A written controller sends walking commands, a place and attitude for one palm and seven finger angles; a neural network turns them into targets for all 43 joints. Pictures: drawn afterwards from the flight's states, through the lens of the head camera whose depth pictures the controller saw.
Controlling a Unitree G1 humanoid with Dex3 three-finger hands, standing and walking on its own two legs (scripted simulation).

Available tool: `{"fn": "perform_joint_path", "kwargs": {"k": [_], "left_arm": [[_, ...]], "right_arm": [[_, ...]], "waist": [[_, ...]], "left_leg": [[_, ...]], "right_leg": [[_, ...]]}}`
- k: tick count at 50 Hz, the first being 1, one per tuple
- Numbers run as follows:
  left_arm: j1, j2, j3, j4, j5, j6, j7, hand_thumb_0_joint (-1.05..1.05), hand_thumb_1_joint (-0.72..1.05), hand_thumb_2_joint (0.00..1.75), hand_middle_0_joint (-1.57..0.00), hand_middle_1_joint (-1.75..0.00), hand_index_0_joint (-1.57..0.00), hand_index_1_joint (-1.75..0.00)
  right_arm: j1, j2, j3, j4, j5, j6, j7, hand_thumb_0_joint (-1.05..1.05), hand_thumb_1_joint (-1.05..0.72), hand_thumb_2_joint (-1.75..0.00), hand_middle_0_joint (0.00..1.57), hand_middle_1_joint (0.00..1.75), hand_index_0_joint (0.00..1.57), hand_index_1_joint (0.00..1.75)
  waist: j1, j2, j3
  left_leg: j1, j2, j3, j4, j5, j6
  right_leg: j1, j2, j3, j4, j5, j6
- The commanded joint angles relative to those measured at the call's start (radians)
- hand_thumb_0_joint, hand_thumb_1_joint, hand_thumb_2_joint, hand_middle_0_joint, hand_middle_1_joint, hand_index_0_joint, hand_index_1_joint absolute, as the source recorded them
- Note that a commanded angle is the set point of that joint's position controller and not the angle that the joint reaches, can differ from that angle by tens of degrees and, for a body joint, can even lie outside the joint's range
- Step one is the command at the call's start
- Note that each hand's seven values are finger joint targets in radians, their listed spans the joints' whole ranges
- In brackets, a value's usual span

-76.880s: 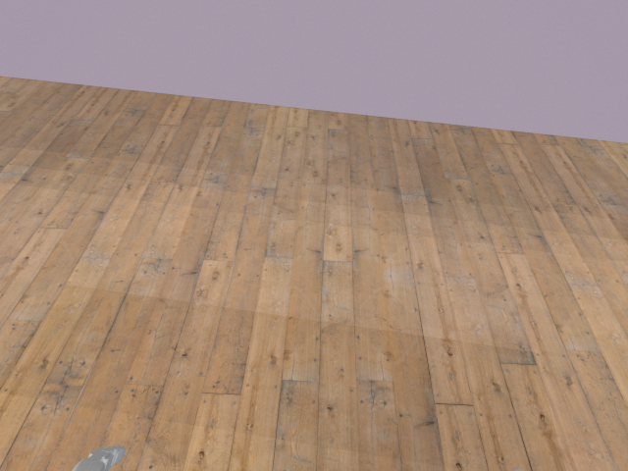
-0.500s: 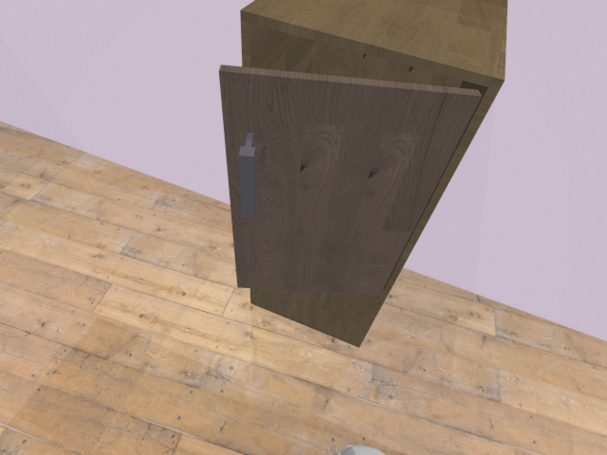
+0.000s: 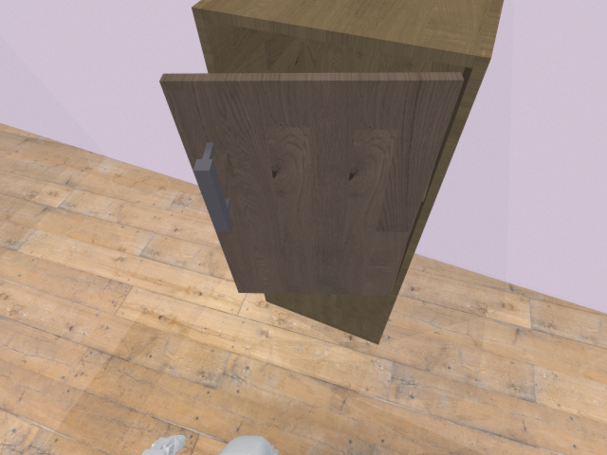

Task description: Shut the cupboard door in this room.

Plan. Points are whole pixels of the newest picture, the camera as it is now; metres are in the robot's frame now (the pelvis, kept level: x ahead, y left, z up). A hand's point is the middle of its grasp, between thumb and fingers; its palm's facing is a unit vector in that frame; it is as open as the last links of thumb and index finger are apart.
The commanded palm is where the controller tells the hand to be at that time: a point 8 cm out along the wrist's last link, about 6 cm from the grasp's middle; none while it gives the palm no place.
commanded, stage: come to a stop and stand still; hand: left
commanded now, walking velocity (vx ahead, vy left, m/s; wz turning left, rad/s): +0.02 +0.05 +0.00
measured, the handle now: (216, 188) +0.48 +0.17 +0.04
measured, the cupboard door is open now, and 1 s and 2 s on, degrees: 21 21 21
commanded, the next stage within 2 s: look again from close up in 0.68 s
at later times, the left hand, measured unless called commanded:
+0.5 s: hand out of the picture -0.04 +0.25 -0.18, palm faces +0.02 -0.98 -0.22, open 7.4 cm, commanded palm none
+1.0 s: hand out of the picture -0.05 +0.24 -0.18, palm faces -0.02 -0.97 -0.22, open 7.4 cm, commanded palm none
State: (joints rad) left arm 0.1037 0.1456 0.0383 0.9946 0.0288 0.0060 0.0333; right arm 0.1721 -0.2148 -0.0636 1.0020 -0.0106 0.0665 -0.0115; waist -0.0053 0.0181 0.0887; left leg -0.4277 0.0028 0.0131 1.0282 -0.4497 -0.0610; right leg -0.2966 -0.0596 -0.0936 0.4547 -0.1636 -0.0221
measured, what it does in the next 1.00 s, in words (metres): steps on the spot: left foot, then right foot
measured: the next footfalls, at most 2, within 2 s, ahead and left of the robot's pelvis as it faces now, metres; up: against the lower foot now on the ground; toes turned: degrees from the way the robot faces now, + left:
left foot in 0.18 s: +0.01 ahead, +0.16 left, +0.00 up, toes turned +2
right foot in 0.44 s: -0.02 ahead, -0.06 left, +0.00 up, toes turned -1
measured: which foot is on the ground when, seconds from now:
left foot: up 0.00-0.16, down 0.18-1.00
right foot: down 0.00-0.18, up 0.20-0.42, down 0.44-1.00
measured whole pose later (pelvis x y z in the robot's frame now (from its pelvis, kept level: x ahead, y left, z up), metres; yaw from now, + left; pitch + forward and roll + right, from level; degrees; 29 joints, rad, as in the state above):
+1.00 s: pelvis -0.05 +0.07 -0.01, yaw +0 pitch -1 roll +0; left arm 0.29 0.15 -0.01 1.10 0.02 -0.01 0.03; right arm 0.33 -0.16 0.00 1.07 -0.02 -0.01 -0.01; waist -0.03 0.03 0.03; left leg -0.26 -0.02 0.05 0.52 -0.25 0.04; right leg -0.21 -0.01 0.00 0.52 -0.30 0.00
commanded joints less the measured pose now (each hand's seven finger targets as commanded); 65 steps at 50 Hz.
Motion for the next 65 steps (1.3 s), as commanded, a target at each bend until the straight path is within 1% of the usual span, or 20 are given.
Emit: {"fn": "perform_joint_path", "kwargs": {"k": [1, 4, 6, 7, 8, 9, 10, 14, 19, 21, 23, 26, 36, 38, 39, 40, 41, 43, 49, 65], "left_arm": [[0.068, 0.215, 0.053, -0.050, 0.009, -0.005, 0.014, 0.00, 0.90, 0.90, -0.20, -0.30, -0.20, -0.30], [0.061, 0.228, 0.058, -0.060, 0.016, 0.002, 0.007, 0.00, 0.90, 0.90, -0.20, -0.30, -0.20, -0.30], [0.058, 0.221, 0.055, -0.051, 0.009, 0.010, 0.002, 0.00, 0.90, 0.90, -0.20, -0.30, -0.20, -0.30], [0.065, 0.196, 0.048, -0.056, -0.002, 0.016, 0.000, 0.00, 0.90, 0.90, -0.20, -0.30, -0.20, -0.30], [0.102, 0.140, 0.036, -0.062, -0.013, 0.024, -0.005, 0.00, 0.90, 0.90, -0.20, -0.30, -0.20, -0.30], [0.086, 0.120, 0.029, -0.067, -0.014, 0.035, -0.003, 0.00, 0.90, 0.90, -0.20, -0.30, -0.20, -0.30], [0.081, 0.131, 0.032, -0.064, -0.012, 0.039, -0.007, 0.00, 0.90, 0.90, -0.20, -0.30, -0.20, -0.30], [0.138, 0.137, 0.027, -0.007, -0.007, 0.041, -0.015, 0.00, 0.90, 0.90, -0.20, -0.30, -0.20, -0.30], [0.157, 0.109, 0.002, 0.023, -0.017, 0.014, -0.014, 0.00, 0.90, 0.90, -0.20, -0.30, -0.20, -0.30], [0.219, 0.118, -0.001, 0.060, -0.015, 0.001, -0.007, 0.00, 0.90, 0.90, -0.20, -0.30, -0.20, -0.30], [0.214, 0.138, -0.008, 0.079, -0.015, -0.014, -0.001, 0.00, 0.90, 0.90, -0.20, -0.30, -0.20, -0.30], [0.199, 0.112, -0.013, 0.094, -0.016, -0.022, 0.002, 0.00, 0.90, 0.90, -0.20, -0.30, -0.20, -0.30], [0.209, 0.091, -0.022, 0.123, -0.019, -0.007, 0.000, 0.00, 0.90, 0.90, -0.20, -0.30, -0.20, -0.30], [0.219, 0.086, -0.022, 0.127, -0.020, -0.006, -0.001, 0.00, 0.90, 0.90, -0.20, -0.30, -0.20, -0.30], [0.281, 0.112, -0.041, 0.128, 0.004, -0.054, 0.041, 0.00, 0.90, 0.90, -0.20, -0.30, -0.20, -0.30], [0.252, 0.150, -0.029, 0.084, -0.014, -0.053, 0.034, 0.00, 0.90, 0.90, -0.20, -0.30, -0.20, -0.30], [0.220, 0.154, -0.027, 0.076, -0.013, -0.058, 0.023, 0.00, 0.90, 0.90, -0.20, -0.30, -0.20, -0.30], [0.220, 0.134, -0.033, 0.067, -0.014, -0.047, 0.012, 0.00, 0.90, 0.90, -0.20, -0.30, -0.20, -0.30], [0.222, 0.108, -0.037, 0.050, -0.013, -0.035, 0.007, 0.00, 0.90, 0.90, -0.20, -0.30, -0.20, -0.30], [0.223, 0.157, -0.027, 0.052, -0.014, -0.043, 0.006, 0.00, 0.90, 0.90, -0.20, -0.30, -0.20, -0.30]], "right_arm": [[0.093, -0.050, -0.009, -0.045, -0.003, -0.001, 0.006, 0.00, -0.90, -0.90, 0.20, 0.30, 0.20, 0.30], [0.093, -0.045, -0.002, -0.059, -0.001, -0.022, 0.009, 0.00, -0.90, -0.90, 0.20, 0.30, 0.20, 0.30], [0.148, -0.040, 0.004, -0.038, 0.000, -0.036, 0.007, 0.00, -0.90, -0.90, 0.20, 0.30, 0.20, 0.30], [0.184, -0.070, 0.004, -0.031, 0.000, -0.047, 0.005, 0.00, -0.90, -0.90, 0.20, 0.30, 0.20, 0.30], [0.158, -0.139, -0.006, -0.047, -0.010, -0.058, 0.001, 0.00, -0.90, -0.90, 0.20, 0.30, 0.20, 0.30], [0.088, -0.190, -0.012, -0.080, -0.017, -0.049, -0.009, 0.00, -0.90, -0.90, 0.20, 0.30, 0.20, 0.30], [0.017, -0.178, 0.001, -0.098, -0.022, -0.046, -0.014, 0.00, -0.90, -0.90, 0.20, 0.30, 0.20, 0.30], [-0.014, -0.116, 0.026, -0.077, -0.015, -0.062, -0.032, 0.00, -0.90, -0.90, 0.20, 0.30, 0.20, 0.30], [0.084, -0.112, 0.021, -0.018, -0.002, -0.073, -0.036, 0.00, -0.90, -0.90, 0.20, 0.30, 0.20, 0.30], [0.087, -0.085, 0.023, 0.000, 0.009, -0.076, -0.035, 0.00, -0.90, -0.90, 0.20, 0.30, 0.20, 0.30], [0.095, -0.048, 0.030, 0.003, 0.017, -0.078, -0.028, 0.00, -0.90, -0.90, 0.20, 0.30, 0.20, 0.30], [0.127, -0.048, 0.032, 0.044, 0.006, -0.079, -0.025, 0.00, -0.90, -0.90, 0.20, 0.30, 0.20, 0.30], [0.155, -0.034, 0.052, 0.108, 0.003, -0.074, -0.023, 0.00, -0.90, -0.90, 0.20, 0.30, 0.20, 0.30], [0.160, -0.030, 0.053, 0.112, 0.001, -0.076, -0.025, 0.00, -0.90, -0.90, 0.20, 0.30, 0.20, 0.30], [0.080, -0.060, 0.060, 0.045, 0.005, -0.106, -0.010, 0.00, -0.90, -0.90, 0.20, 0.30, 0.20, 0.30], [0.137, -0.018, 0.059, 0.022, -0.001, -0.098, -0.006, 0.00, -0.90, -0.90, 0.20, 0.30, 0.20, 0.30], [0.127, -0.014, 0.061, 0.029, -0.011, -0.099, -0.002, 0.00, -0.90, -0.90, 0.20, 0.30, 0.20, 0.30], [0.169, -0.036, 0.056, 0.019, -0.011, -0.096, -0.006, 0.00, -0.90, -0.90, 0.20, 0.30, 0.20, 0.30], [0.177, -0.058, 0.050, 0.000, -0.008, -0.095, -0.008, 0.00, -0.90, -0.90, 0.20, 0.30, 0.20, 0.30], [0.112, -0.085, 0.047, 0.037, -0.001, -0.114, -0.015, 0.00, -0.90, -0.90, 0.20, 0.30, 0.20, 0.30]], "waist": [[0.019, -0.190, -0.136], [0.016, -0.227, -0.132], [-0.013, -0.198, -0.141], [-0.028, -0.084, -0.154], [-0.008, 0.174, -0.142], [-0.008, 0.275, -0.070], [0.014, 0.195, -0.030], [0.043, 0.191, -0.030], [0.014, 0.107, -0.126], [0.034, 0.044, -0.134], [0.000, -0.046, -0.107], [-0.010, -0.150, -0.122], [0.004, -0.011, 0.028], [0.006, 0.011, 0.028], [0.033, 0.049, 0.022], [-0.009, 0.069, -0.042], [0.004, 0.120, -0.015], [-0.010, 0.101, -0.039], [-0.004, -0.044, -0.012], [0.008, -0.047, -0.058]], "left_leg": [[0.036, 0.033, -0.027, -0.065, 0.020, 0.004], [0.107, 0.032, -0.006, -0.284, 0.013, 0.024], [0.271, 0.011, 0.029, -0.550, 0.170, 0.030], [0.349, 0.039, -0.009, -0.656, 0.234, 0.034], [0.317, 0.206, -0.213, -0.760, 0.258, 0.082], [0.141, 0.317, -0.304, -0.838, 0.264, 0.153], [0.012, 0.314, -0.263, -0.852, 0.179, 0.200], [0.123, 0.212, -0.143, -0.778, 0.439, 0.187], [0.359, 0.207, -0.133, -0.689, 0.705, 0.198], [0.310, 0.162, -0.120, -0.636, 0.640, 0.156], [0.267, 0.092, -0.070, -0.644, 0.432, 0.091], [0.324, 0.094, -0.060, -0.665, 0.480, 0.085], [0.235, 0.086, -0.072, -0.772, 0.210, 0.083], [0.235, 0.085, -0.073, -0.779, 0.208, 0.082], [0.196, 0.104, -0.031, -0.545, 0.487, 0.065], [0.222, 0.075, -0.053, -0.583, 0.263, 0.069], [0.201, 0.064, -0.055, -0.599, 0.247, 0.071], [0.170, 0.081, -0.080, -0.619, 0.168, 0.088], [0.120, 0.088, -0.116, -0.669, 0.086, 0.109], [0.243, 0.092, -0.059, -0.637, 0.370, 0.111]], "right_leg": [[0.079, -0.284, 0.216, -0.156, 0.267, -0.162], [0.056, -0.264, 0.236, -0.154, 0.079, -0.150], [-0.013, -0.208, 0.206, -0.085, -0.018, -0.089], [-0.062, -0.152, 0.162, -0.001, -0.097, -0.045], [-0.124, -0.037, 0.076, 0.129, -0.206, 0.018], [-0.097, 0.021, 0.058, 0.238, -0.342, 0.043], [-0.019, 0.010, 0.108, 0.314, -0.319, 0.031], [-0.043, 0.030, 0.132, 0.404, -0.243, 0.031], [0.022, 0.033, 0.092, 0.107, -0.178, 0.041], [0.153, 0.017, 0.134, -0.096, 0.043, 0.028], [0.166, -0.079, 0.227, -0.116, 0.187, -0.016], [0.160, -0.047, 0.187, -0.085, 0.222, -0.014], [0.110, -0.029, 0.187, -0.163, -0.060, -0.008], [0.109, -0.031, 0.187, -0.161, -0.049, -0.009], [0.082, -0.073, 0.176, -0.101, 0.258, -0.001], [0.078, -0.084, 0.211, -0.093, 0.022, -0.031], [0.055, -0.077, 0.205, -0.092, -0.023, -0.043], [0.043, -0.030, 0.175, -0.060, -0.192, -0.040], [0.019, -0.010, 0.168, -0.026, -0.220, -0.030], [0.062, -0.035, 0.192, -0.040, 0.042, -0.016]]}}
